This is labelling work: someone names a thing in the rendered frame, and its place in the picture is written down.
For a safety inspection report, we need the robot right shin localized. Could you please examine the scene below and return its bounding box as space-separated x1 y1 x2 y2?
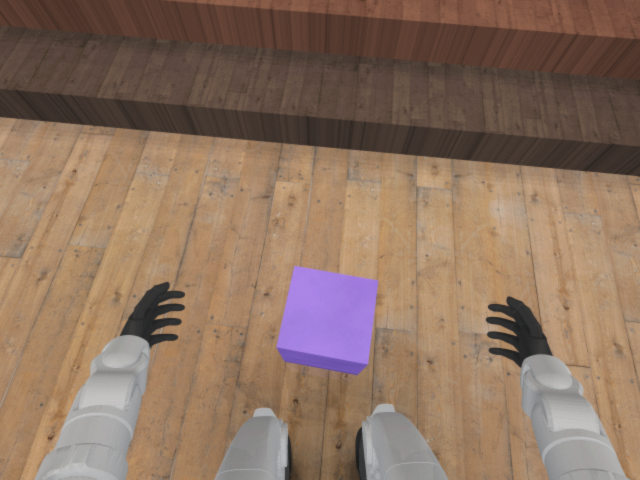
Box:
365 404 395 480

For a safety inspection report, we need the robot shin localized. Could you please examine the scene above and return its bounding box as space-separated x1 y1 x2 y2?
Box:
365 404 395 480
253 408 285 480

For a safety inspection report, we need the robot left shin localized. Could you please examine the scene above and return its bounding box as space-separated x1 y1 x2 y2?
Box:
253 408 285 480

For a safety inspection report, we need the left robot forearm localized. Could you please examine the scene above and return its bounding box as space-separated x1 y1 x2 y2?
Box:
34 335 150 480

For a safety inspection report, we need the robot left hand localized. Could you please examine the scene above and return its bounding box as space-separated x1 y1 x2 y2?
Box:
120 282 185 348

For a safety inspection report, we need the carton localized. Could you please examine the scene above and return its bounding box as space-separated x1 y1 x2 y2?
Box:
276 266 378 375

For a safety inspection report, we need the robot right hand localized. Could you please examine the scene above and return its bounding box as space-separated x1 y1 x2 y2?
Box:
486 296 553 368

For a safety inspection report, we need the right robot forearm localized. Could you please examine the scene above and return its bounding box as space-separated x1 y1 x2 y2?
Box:
520 354 631 480

